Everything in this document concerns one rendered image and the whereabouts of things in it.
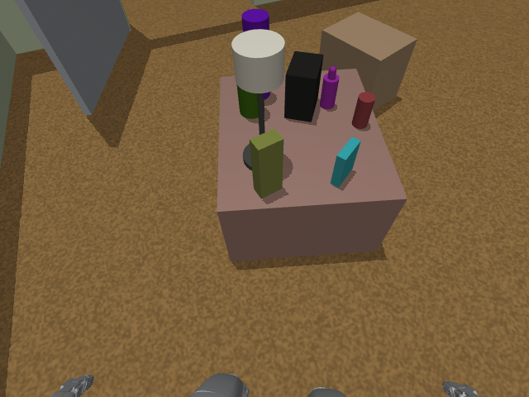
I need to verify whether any desk lamp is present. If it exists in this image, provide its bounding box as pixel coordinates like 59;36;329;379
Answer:
231;29;285;170

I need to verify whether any right robot hand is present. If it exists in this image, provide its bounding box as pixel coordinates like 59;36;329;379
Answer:
442;381;483;397

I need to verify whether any left robot hand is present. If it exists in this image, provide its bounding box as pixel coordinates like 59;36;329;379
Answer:
51;375;94;397

